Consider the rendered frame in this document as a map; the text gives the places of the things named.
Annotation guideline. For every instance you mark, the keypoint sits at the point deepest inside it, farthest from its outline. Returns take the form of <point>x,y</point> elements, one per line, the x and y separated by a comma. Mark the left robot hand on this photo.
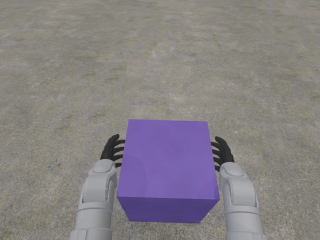
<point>109,150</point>

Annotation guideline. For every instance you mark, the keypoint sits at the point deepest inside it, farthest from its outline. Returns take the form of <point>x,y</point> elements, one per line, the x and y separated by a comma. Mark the robot left forearm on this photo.
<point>95,207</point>

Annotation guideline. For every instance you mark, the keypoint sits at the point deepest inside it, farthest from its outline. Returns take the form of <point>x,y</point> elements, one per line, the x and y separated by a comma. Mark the carton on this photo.
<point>167,172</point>

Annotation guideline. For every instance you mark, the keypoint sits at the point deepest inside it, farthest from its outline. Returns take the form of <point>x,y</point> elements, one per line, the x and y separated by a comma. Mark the robot right forearm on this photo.
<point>241,204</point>

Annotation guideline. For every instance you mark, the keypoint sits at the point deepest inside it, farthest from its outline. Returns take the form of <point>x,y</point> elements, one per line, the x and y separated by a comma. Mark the right robot hand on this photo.
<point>224,154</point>

